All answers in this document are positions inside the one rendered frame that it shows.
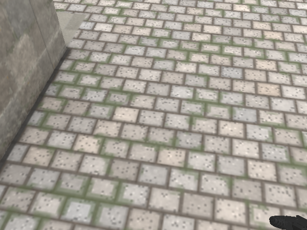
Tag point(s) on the robot right hand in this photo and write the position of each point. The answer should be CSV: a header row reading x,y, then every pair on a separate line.
x,y
288,222

